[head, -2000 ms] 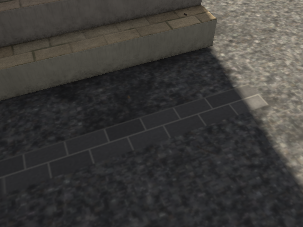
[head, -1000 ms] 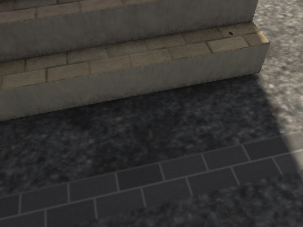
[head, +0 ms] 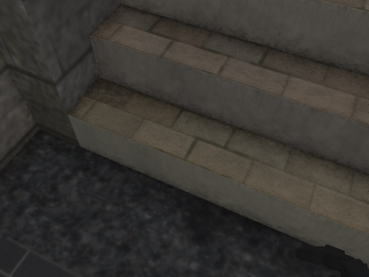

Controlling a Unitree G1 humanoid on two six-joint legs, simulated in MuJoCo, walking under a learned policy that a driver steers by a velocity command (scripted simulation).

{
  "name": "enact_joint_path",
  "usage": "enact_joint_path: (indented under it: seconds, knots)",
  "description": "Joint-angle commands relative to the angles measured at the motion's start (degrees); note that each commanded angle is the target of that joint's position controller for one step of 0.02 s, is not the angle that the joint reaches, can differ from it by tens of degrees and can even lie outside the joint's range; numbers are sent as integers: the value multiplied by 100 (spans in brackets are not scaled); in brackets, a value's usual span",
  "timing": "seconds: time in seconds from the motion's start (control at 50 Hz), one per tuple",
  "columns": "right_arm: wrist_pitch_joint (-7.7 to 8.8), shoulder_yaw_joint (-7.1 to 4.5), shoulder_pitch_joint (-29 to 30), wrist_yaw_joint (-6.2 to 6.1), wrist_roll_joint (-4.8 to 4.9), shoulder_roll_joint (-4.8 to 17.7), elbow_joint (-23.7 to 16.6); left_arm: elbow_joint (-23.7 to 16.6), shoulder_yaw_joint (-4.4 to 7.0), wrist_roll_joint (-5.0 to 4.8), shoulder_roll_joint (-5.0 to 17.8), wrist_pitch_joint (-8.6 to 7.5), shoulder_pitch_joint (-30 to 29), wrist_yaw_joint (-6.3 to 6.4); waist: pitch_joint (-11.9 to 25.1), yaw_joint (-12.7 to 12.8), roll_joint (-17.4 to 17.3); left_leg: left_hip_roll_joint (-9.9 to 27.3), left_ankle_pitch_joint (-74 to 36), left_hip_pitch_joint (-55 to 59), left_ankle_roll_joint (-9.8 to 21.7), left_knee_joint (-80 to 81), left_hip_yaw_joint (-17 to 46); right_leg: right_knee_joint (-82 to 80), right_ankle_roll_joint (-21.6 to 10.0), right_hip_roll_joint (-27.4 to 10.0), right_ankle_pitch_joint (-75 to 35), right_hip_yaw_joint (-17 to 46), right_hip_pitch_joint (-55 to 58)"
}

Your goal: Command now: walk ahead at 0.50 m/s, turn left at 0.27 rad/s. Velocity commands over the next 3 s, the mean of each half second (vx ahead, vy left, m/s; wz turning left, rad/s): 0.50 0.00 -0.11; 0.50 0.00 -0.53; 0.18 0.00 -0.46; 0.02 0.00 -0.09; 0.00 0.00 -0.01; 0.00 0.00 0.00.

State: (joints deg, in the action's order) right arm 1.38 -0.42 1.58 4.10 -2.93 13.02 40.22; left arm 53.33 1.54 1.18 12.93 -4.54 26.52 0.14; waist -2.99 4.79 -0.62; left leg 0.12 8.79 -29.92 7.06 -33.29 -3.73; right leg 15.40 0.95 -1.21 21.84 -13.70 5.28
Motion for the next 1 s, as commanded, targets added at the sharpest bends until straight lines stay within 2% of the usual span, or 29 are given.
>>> enact_joint_path:
  seconds: [0.02, 0.04, 0.06, 0.08, 0.1, 0.14, 0.18, 0.22, 0.3, 0.38, 0.44, 0.48, 0.52, 0.54, 0.56, 0.58, 0.6, 0.62, 0.66, 0.7, 0.74, 0.84, 0.86, 0.88, 0.9, 0.92, 0.96, 0.98, 1.0]
  knots:
    - [180, -258, -1521, -137, -104, 691, 279, -113, 184, -49, 1074, 58, 148, 53, 916, -999, 480, -473, 157, 2354, 378, 683, -168, 2185, -689, -1260, -5619, 227, -566]
    - [203, -402, -2420, -236, -215, 1163, 473, -377, 78, -149, 768, 31, 101, 15, 1689, -1322, -109, 797, 774, 4193, 758, 719, 1329, 3883, -542, -990, -3644, 176, -2147]
    - [161, -510, -2615, -316, -90, 1596, 517, -599, 20, -170, 391, 16, 392, -78, 2233, -1050, -1158, 2426, 273, 5371, 1417, 1172, 4054, 5759, -350, 21, 1083, 402, -4103]
    - [127, -529, -2640, -379, 121, 1529, 535, -628, 197, -87, 962, 34, -300, -36, 1891, -1222, -382, 2178, -304, 4985, 1281, 1361, 3820, 6073, -430, -115, 650, 1294, -4544]
    - [166, -470, -2210, -391, 176, 1291, 621, -716, 162, -151, 818, -18, -625, -64, 1065, -973, -309, 1887, -975, 4144, 1089, 1486, 2819, 5791, -475, -352, 46, 1405, -4594]
    - [264, -344, -1705, -367, 176, 801, 636, -526, 132, -92, 627, 31, -468, -88, 465, -518, -99, 1436, -1584, 2923, 669, 1889, 1903, 5097, -431, -547, -329, 1412, -3958]
    - [373, -271, -1579, -356, 196, 591, 698, -307, 117, 26, 462, 212, -107, -150, 402, -281, -246, 1223, -1692, 2309, 517, 2244, 1352, 4886, -353, -504, -481, 1418, -3415]
    - [483, -289, -1734, -359, 230, 679, 860, -337, 154, 43, 429, 269, -328, -218, 233, -244, -272, 1151, -1836, 2217, 448, 2484, 996, 4756, -332, -435, -828, 1465, -3603]
    - [542, -257, -2039, -388, 215, 637, 1080, -506, 184, 16, 410, 268, -1154, -255, -78, -405, -289, 1072, -1714, 2370, 244, 2737, 444, 4127, -279, -402, -1698, 1554, -4251]
    - [578, -201, -2130, -433, 190, 616, 1207, -691, 110, 42, 334, 196, -1982, -298, -214, -600, -298, 953, -2283, 2502, 55, 2675, -162, 2832, -279, -261, -2438, 1206, -3981]
    - [561, -199, -2343, -498, 194, 732, 1364, -834, 36, 47, 272, 153, -2395, -293, -202, -693, -276, 1043, -3265, 2922, -51, 2350, -360, 2108, -423, -72, -2252, 856, -3691]
    - [546, -251, -2251, -590, 196, 963, 1394, -862, 50, 80, 373, 134, -2276, -226, 15, -555, -335, 1188, -4627, 3353, -96, 1753, -411, 1887, -602, 153, -1620, 724, -3468]
    - [480, -274, -2125, -649, 167, 1078, 1410, -713, 102, 98, 522, 93, -1670, -143, 399, -287, -448, 1290, -5802, 3701, -87, 604, -466, 1695, -883, 470, -1036, 602, -3019]
    - [429, -294, -2017, -654, 169, 1156, 1345, -538, 157, 132, 595, 47, -1084, -99, 737, -57, -389, 1237, -5673, 3582, -102, -403, -541, 1343, -1028, 627, -1004, 608, -2404]
    - [427, -276, -1834, -648, 203, 1154, 1215, -325, 281, 222, 900, 9, -269, -50, 1205, 348, -206, 1076, -4285, 2685, -209, -1757, -597, 1040, -1308, 268, -1294, 1199, -1151]
    - [538, -117, -2056, -514, 347, 604, 832, -333, 573, 265, 1834, 55, 116, 21, 1701, 195, 1270, 116, -975, 270, -553, -4050, -763, 1154, -2274, -1345, -2416, 3591, 731]
    - [571, -154, -1906, -482, 190, 757, 930, -295, 562, 60, 1695, 119, -120, -10, 1942, 80, 930, -431, 1830, -779, -555, -4864, 333, 433, -2648, -1717, -3071, 5040, 976]
    - [585, -115, -1764, -427, 90, 682, 874, -410, 519, -69, 1460, 164, -623, -27, 1256, -178, 397, 96, 1255, -873, -537, -4608, 760, 263, -2438, -1588, -2604, 4218, 129]
    - [541, -116, -1487, -435, 62, 725, 815, -546, 378, -147, 905, 182, -1224, -33, 385, -452, -106, 381, 817, -506, -702, -3786, 620, -110, -2015, -1134, -3330, 3351, -1182]
    - [326, -46, -1580, -452, -74, 546, 766, -559, 312, -141, 808, 105, -1408, -36, 525, -675, -30, 332, 800, 222, -880, -3270, 467, 33, -1766, -691, -4764, 2660, -1816]
    - [252, 12, -1540, -491, -33, 410, 673, -539, 366, -110, 1018, 39, -1375, -52, 701, -729, 154, 178, 718, 456, -977, -2565, 297, 234, -1595, -423, -5444, 2355, -1977]
    - [234, 77, -709, -602, 75, 451, 342, -583, 431, -68, 1120, 122, -1156, 24, 897, -361, 562, 59, 230, 523, -1012, -958, 255, 392, -1171, -349, -4187, 2758, -1741]
    - [221, 114, -867, -641, 121, 348, 393, -569, 437, -13, 1049, 140, -1137, 46, 1074, -347, 795, -2, 229, 797, -991, -1042, 230, 435, -1184, -396, -3690, 2828, -1830]
    - [230, 116, -795, -662, 142, 406, 351, -598, 430, 15, 994, 156, -1173, 50, 966, -327, 742, -2, 288, 861, -964, -866, 273, 422, -1194, -396, -3278, 2989, -1956]
    - [232, 145, -799, -707, 204, 274, 223, -723, 368, 47, 811, 196, -1426, 64, 941, -444, 969, -188, 421, 1035, -861, -971, -20, 749, -1257, -459, -4697, 3075, -2014]
    - [269, 155, -935, -736, 202, 304, 201, -751, 356, 29, 767, 194, -1407, 78, 1063, -491, 807, -225, 482, 1174, -766, -703, 33, 1009, -1239, -467, -5627, 3151, -1839]
    - [383, 135, -1540, -768, 210, 282, 278, -868, 378, -53, 868, 186, -1633, 109, 1143, -888, 570, -208, -195, 1827, -580, 724, 162, 1735, -1079, -294, -6174, 3207, -1606]
    - [455, 80, -1816, -810, 108, 456, 361, -1017, 339, -173, 731, 146, -1863, 92, 1108, -1003, 191, 215, -1171, 2525, -462, 1307, 513, 2550, -822, -57, -5430, 3037, -1991]
    - [487, -30, -2080, -860, 7, 991, 362, -1247, 229, -273, 352, 75, -1758, 72, 1182, -886, -877, 1645, -4109, 3522, -64, 1461, 1772, 3965, -484, 497, -2360, 2487, -3189]
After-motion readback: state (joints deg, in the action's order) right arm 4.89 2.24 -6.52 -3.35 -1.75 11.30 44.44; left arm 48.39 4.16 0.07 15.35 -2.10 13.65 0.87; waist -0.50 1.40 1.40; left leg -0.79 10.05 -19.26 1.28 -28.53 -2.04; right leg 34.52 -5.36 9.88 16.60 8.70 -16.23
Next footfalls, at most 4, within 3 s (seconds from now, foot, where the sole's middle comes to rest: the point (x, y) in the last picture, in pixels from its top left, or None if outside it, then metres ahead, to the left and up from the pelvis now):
0.02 left None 0.17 0.09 -0.77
0.56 right None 0.42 -0.08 -0.77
0.98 left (193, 244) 0.55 0.04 -0.77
1.40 right None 0.39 -0.16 -0.77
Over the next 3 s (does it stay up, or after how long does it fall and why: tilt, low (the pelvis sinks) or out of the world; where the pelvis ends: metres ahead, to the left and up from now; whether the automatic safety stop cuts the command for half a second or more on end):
stays up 0.40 -0.04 0.02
